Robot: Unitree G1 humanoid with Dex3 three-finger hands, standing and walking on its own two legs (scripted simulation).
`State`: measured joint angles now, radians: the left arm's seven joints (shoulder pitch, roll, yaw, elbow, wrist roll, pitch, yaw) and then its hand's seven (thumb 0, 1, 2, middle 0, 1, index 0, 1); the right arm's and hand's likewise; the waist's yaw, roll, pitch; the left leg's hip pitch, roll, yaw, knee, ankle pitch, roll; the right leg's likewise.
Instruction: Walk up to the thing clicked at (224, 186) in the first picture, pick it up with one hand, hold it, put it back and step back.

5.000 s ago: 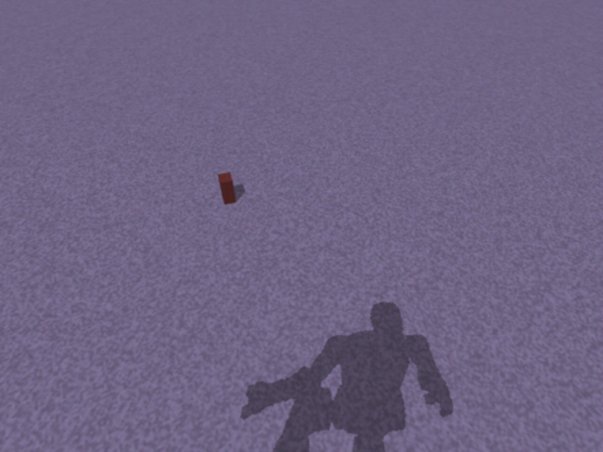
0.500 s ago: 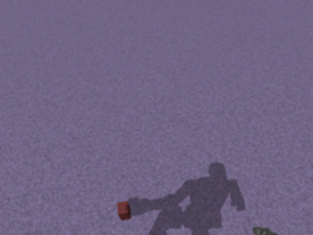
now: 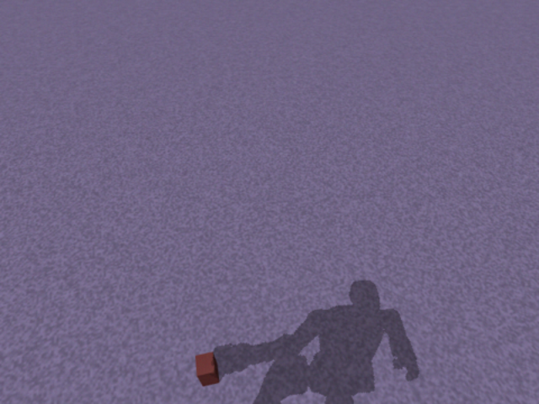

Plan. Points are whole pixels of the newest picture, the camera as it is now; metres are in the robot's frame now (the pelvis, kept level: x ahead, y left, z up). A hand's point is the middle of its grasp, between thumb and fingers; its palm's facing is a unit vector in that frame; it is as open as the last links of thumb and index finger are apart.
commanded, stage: walk up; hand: left
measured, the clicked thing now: (207, 369) +0.36 +0.20 -0.71
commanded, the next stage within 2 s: stand in 0.16 s
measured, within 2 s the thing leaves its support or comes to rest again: neither
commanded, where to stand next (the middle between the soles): +0.01 +0.00 m, yaw -1 degrees
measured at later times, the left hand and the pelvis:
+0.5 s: hand out of the picture +0.07 +0.25 -0.16, palm faces -0.01 -0.94 -0.34, open 7.4 cm; pelvis +0.00 +0.00 +0.00, yaw +0 degrees
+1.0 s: hand out of the picture +0.06 +0.25 -0.16, palm faces -0.01 -0.94 -0.34, open 7.4 cm; pelvis -0.01 -0.01 +0.00, yaw +1 degrees
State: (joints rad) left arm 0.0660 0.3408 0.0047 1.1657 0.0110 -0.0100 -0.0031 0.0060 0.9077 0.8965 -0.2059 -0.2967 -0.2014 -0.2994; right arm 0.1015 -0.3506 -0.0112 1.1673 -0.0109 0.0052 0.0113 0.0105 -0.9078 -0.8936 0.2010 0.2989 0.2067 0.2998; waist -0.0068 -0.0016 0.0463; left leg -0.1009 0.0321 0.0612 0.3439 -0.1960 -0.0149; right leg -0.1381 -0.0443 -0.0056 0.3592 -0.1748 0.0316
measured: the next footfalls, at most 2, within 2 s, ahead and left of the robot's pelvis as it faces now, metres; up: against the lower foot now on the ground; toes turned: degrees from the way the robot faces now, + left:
none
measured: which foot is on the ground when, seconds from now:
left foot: down 0.00-1.00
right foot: down 0.00-1.00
